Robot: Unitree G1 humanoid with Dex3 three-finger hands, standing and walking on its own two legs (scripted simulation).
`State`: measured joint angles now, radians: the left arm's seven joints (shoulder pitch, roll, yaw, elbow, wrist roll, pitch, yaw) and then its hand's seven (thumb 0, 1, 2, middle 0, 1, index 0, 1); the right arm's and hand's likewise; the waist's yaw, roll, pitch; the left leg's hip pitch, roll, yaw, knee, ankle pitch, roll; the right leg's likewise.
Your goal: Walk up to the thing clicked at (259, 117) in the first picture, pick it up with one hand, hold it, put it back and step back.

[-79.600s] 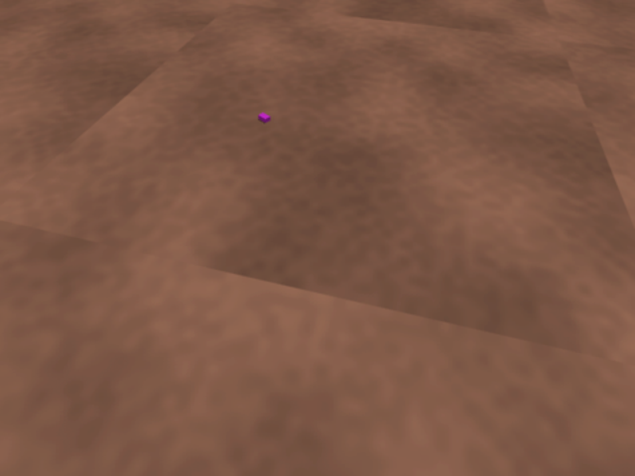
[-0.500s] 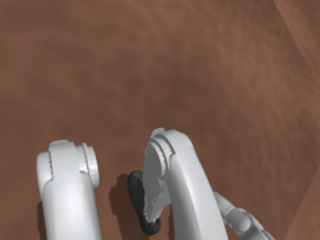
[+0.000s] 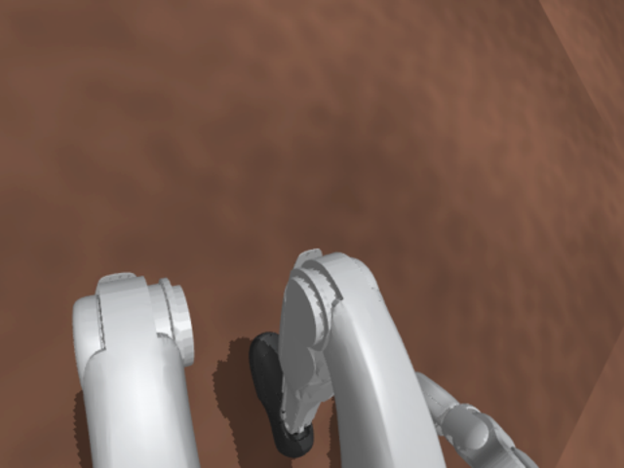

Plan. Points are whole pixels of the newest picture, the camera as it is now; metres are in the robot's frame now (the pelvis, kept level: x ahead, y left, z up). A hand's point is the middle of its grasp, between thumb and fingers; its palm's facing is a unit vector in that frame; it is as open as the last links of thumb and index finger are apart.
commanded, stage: approach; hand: left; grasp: from above
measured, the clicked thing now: out of the picture +0.52 +0.42 -0.28
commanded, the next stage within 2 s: go down in 0.22 s
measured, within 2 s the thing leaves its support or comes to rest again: neither
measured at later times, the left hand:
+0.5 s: hand out of the picture +0.34 +0.41 -0.16, palm faces -0.31 -0.12 -0.94, open 9.9 cm
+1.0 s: hand out of the picture +0.30 +0.42 +0.04, palm faces -0.44 -0.10 -0.89, open 10.8 cm
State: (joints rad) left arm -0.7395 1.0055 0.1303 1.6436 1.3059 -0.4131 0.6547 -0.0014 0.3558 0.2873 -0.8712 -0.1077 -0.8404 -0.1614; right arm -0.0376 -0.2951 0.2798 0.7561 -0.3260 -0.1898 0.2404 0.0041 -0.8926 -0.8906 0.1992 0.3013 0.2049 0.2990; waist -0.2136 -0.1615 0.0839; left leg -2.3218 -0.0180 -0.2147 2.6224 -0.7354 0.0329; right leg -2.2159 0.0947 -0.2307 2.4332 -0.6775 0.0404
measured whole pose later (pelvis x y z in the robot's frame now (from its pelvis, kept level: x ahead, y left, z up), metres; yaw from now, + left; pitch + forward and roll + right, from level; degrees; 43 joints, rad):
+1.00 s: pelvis -0.01 -0.01 +0.11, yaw +8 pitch +32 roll -8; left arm -0.56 0.84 0.16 0.89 1.09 -0.44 0.04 0.00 -0.01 0.59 -0.53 -0.62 -0.52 -0.63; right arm 0.11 -0.29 0.01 0.70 -0.06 0.00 0.09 0.01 -0.91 -0.90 0.20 0.30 0.20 0.30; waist -0.05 0.00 -0.14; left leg -2.09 -0.03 -0.09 2.18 -0.65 0.03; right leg -2.03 0.07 -0.09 2.10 -0.64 0.02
